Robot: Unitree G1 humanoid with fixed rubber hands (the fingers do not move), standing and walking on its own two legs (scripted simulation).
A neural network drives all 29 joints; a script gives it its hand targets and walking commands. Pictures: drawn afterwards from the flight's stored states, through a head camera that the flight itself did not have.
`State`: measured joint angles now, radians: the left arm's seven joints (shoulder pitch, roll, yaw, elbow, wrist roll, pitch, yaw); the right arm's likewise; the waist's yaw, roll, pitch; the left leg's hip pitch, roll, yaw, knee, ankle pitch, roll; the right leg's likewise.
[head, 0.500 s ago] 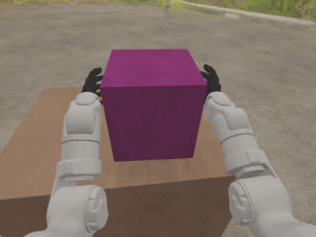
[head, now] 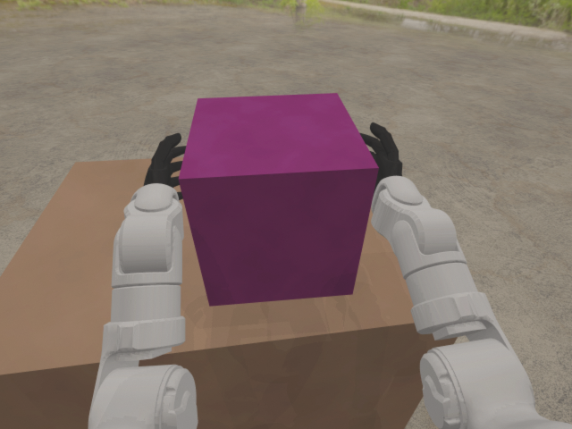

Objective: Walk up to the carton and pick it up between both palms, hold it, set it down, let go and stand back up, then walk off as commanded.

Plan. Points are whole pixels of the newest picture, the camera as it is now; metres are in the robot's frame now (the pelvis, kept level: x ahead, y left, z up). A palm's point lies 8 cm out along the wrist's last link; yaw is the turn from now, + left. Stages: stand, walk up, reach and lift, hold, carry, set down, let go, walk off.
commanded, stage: hold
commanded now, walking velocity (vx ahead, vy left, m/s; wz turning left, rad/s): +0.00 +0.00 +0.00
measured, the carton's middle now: (275, 196) +0.39 -0.01 +0.20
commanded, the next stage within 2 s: set down in 0.04 s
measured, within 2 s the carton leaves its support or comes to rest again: neither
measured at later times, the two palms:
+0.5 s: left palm (157, 205) +0.38 +0.15 +0.20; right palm (365, 198) +0.38 -0.14 +0.20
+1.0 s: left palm (181, 216) +0.39 +0.12 +0.17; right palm (375, 206) +0.40 -0.17 +0.17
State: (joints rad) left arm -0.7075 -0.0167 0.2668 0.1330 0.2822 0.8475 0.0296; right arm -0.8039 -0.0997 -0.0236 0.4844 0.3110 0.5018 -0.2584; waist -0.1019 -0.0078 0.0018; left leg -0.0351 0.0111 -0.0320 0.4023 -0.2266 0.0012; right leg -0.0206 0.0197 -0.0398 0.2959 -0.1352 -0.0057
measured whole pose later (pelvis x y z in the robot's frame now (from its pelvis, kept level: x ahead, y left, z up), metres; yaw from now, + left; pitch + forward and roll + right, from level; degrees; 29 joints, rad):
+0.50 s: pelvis +0.00 -0.01 +0.00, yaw +2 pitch -10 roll -1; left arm -0.71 -0.06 0.32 0.25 0.39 0.59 0.00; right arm -0.77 0.02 -0.19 0.70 0.06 0.10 -0.13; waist -0.08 -0.07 0.09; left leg 0.03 0.00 -0.05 0.36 -0.21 0.00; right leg 0.04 0.01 -0.07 0.27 -0.14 -0.01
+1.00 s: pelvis +0.00 -0.01 +0.00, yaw +0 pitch -8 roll -1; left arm -0.74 -0.09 0.34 0.42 0.37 0.47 0.05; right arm -0.79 0.00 -0.28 0.82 -0.04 0.01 -0.08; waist -0.04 -0.05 0.09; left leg 0.00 0.02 -0.03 0.34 -0.20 -0.02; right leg -0.01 0.02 -0.06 0.29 -0.14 -0.03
